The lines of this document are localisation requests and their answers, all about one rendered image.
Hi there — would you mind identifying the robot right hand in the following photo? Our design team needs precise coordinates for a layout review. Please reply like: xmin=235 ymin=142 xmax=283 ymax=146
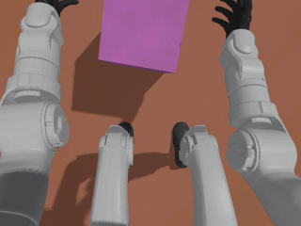
xmin=212 ymin=0 xmax=253 ymax=38

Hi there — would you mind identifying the robot left thigh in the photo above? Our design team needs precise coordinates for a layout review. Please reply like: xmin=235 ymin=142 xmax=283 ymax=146
xmin=88 ymin=132 xmax=134 ymax=226

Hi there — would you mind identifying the robot left foot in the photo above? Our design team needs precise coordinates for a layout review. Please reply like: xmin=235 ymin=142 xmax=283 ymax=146
xmin=119 ymin=121 xmax=134 ymax=167

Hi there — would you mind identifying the robot left upper arm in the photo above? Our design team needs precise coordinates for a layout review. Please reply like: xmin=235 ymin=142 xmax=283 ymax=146
xmin=0 ymin=101 xmax=70 ymax=226

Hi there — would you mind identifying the robot left hand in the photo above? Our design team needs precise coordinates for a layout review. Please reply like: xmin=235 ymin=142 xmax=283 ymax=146
xmin=35 ymin=0 xmax=79 ymax=18

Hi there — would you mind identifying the robot right upper arm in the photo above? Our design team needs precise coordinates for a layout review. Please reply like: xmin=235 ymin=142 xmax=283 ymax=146
xmin=225 ymin=128 xmax=301 ymax=226

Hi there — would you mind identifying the right robot forearm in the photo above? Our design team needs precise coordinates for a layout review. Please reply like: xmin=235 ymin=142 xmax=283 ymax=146
xmin=218 ymin=28 xmax=297 ymax=158

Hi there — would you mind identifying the left robot forearm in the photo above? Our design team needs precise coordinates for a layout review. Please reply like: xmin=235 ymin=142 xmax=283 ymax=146
xmin=0 ymin=2 xmax=64 ymax=106

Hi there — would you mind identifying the carton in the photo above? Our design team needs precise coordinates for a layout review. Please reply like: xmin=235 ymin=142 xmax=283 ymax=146
xmin=98 ymin=0 xmax=189 ymax=73

